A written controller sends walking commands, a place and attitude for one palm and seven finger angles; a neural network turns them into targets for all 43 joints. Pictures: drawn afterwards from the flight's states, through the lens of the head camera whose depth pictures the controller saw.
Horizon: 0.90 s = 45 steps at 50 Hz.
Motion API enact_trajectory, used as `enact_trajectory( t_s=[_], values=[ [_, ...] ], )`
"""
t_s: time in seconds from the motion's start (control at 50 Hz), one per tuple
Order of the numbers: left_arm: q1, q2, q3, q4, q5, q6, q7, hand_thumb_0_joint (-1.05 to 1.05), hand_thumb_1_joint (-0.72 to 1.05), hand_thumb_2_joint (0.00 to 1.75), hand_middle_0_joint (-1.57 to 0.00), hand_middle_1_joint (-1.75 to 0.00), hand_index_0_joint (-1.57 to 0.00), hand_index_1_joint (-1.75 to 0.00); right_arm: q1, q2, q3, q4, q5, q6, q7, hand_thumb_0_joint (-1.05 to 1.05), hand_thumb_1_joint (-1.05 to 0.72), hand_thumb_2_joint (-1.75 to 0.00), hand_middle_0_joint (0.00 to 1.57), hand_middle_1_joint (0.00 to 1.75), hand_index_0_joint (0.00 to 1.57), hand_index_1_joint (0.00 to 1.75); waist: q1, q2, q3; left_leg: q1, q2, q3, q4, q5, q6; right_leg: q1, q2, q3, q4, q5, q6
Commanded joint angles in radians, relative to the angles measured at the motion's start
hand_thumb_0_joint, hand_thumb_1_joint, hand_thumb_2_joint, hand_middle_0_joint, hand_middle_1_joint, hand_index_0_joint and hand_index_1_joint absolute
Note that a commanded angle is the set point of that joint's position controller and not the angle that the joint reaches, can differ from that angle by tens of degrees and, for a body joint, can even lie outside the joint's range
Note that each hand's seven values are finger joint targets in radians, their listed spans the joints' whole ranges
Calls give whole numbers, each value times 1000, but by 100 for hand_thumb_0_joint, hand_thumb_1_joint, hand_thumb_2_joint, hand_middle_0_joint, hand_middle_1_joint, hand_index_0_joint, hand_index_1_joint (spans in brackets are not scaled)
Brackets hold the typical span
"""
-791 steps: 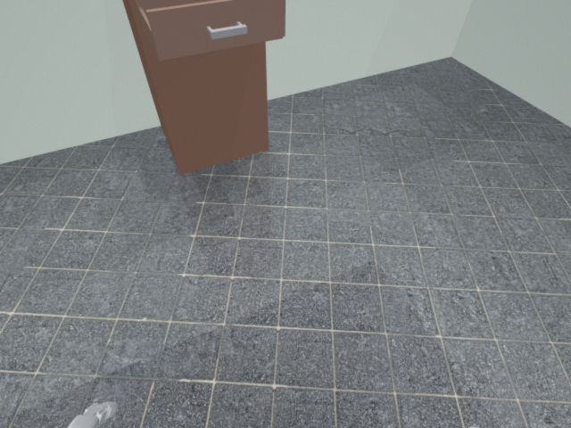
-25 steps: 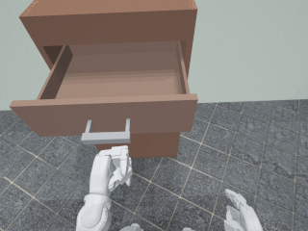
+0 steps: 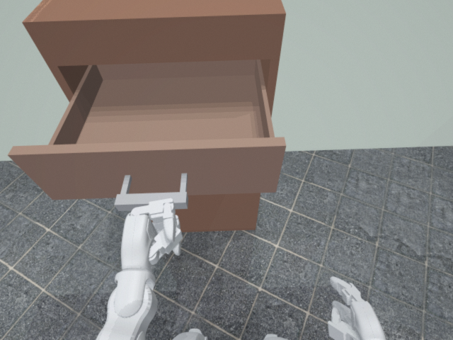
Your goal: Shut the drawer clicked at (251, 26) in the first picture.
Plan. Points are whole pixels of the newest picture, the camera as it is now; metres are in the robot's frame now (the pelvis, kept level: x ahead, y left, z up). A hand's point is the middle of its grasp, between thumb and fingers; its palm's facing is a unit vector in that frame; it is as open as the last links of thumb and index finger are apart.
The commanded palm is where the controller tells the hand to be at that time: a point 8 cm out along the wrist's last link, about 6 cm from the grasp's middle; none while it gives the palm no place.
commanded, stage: push the drawer shut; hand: left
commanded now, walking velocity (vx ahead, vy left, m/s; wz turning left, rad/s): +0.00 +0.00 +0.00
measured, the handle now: (154, 190) +0.36 +0.14 +0.07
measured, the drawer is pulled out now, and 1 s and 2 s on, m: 0.25 0.14 0.01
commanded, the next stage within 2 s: none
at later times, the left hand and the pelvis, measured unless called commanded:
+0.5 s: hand (183, 207) +0.33 +0.09 +0.07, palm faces +0.03 -1.00 -0.04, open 3.1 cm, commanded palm +0.31 +0.14 +0.07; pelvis -0.01 +0.00 +0.00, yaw +0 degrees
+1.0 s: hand (186, 174) +0.39 +0.09 +0.07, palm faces +0.05 -1.00 -0.05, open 3.1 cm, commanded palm +0.38 +0.14 +0.07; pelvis -0.02 +0.01 +0.00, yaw +0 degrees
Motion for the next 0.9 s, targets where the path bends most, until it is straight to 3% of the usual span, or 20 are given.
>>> enact_trajectory(
  t_s=[0.0,0.06,0.12,0.16,0.3,0.42,0.48,0.54,0.56,0.6,0.68,0.74,0.84,0.86,0.88],
  values=[
    [-211,-3,2,-155,8,-81,-11,0,90,90,-140,-160,-140,-160,-41,-104,-40,-128,2,-51,2,0,-90,-90,20,30,20,30,-28,-72,-220,134,17,-38,-102,252,5,100,-27,61,-156,345,39],
    [-278,35,23,-117,4,-50,-43,0,90,90,-140,-160,-140,-160,-40,-118,-41,-122,10,-40,-4,0,-90,-90,20,30,20,30,-38,-99,-215,118,13,-36,-106,223,10,116,-32,80,-184,323,45],
    [-341,27,20,-113,-4,-38,-55,0,90,90,-140,-160,-140,-160,-37,-116,-41,-117,12,-36,-12,0,-90,-90,20,30,20,30,-38,-88,-241,140,12,-34,-114,230,11,127,-35,78,-190,333,47],
    [-389,42,44,-74,-13,-35,-53,0,90,90,-140,-160,-140,-160,-38,-118,-40,-98,13,-33,-18,0,-90,-90,20,30,20,30,-46,-109,-214,130,14,-37,-116,220,12,119,-34,79,-201,317,49],
    [-498,22,54,-17,-26,-64,-33,0,90,90,-140,-160,-140,-160,-40,-113,-43,-69,12,-39,-15,0,-90,-90,20,30,20,30,-41,-67,-251,166,15,-40,-126,243,7,110,-30,62,-186,323,42],
    [-628,72,107,90,-26,-78,-26,0,90,90,-140,-160,-140,-160,-44,-118,-44,-41,14,-32,-18,0,-90,-90,20,30,20,30,-49,-96,-248,138,13,-34,-130,188,8,110,-32,85,-210,263,47],
    [-660,56,103,127,-25,-87,-28,0,90,90,-140,-160,-140,-160,-37,-118,-47,-34,14,-31,-15,0,-90,-90,20,30,20,30,-43,-53,-268,158,13,-33,-138,211,6,108,-27,73,-199,282,41],
    [-733,59,114,184,-33,-89,-28,0,90,90,-140,-160,-140,-160,-30,-121,-47,-20,14,-28,-15,0,-90,-90,20,30,20,30,-55,-74,-259,146,12,-32,-134,192,8,100,-27,79,-210,266,45],
    [-756,89,141,212,-30,-91,-22,0,90,90,-140,-160,-140,-160,-20,-126,-48,-12,13,-25,-16,0,-90,-90,20,30,20,30,-58,-101,-256,131,13,-35,-136,184,10,107,-26,82,-213,255,47],
    [-807,69,129,239,-33,-98,-24,0,90,90,-140,-160,-140,-160,-19,-124,-47,-7,14,-25,-16,0,-90,-90,20,30,20,30,-69,-104,-254,131,11,-32,-139,170,11,98,-27,83,-219,241,49],
    [-864,103,175,315,-33,-109,-19,0,90,90,-140,-160,-140,-160,-1,-127,-50,10,12,-23,-17,0,-90,-90,20,30,20,30,-60,-86,-281,121,9,-30,-139,176,10,108,-25,87,-213,249,47],
    [-931,86,165,353,-30,-120,-20,0,90,90,-140,-160,-140,-160,12,-127,-52,22,10,-23,-14,0,-90,-90,20,30,20,30,-71,-49,-298,141,10,-32,-137,190,8,83,-21,75,-202,262,43],
    [-1003,90,181,414,-23,-139,-9,0,90,90,-140,-160,-140,-160,44,-133,-59,36,5,-19,-4,0,-90,-90,20,30,20,30,-80,-59,-323,151,13,-36,-132,217,8,65,-13,65,-190,283,42],
    [-1008,90,180,442,-18,-140,-8,0,90,90,-140,-160,-140,-160,56,-137,-61,39,3,-18,-3,0,-90,-90,20,30,20,30,-84,-84,-320,148,15,-43,-133,223,9,58,-9,60,-185,285,42],
    [-1025,78,174,451,-16,-145,-8,0,90,90,-140,-160,-140,-160,59,-135,-62,41,3,-18,0,0,-90,-90,20,30,20,30,-85,-61,-324,156,16,-42,-134,223,7,45,-9,56,-181,280,40]
  ],
)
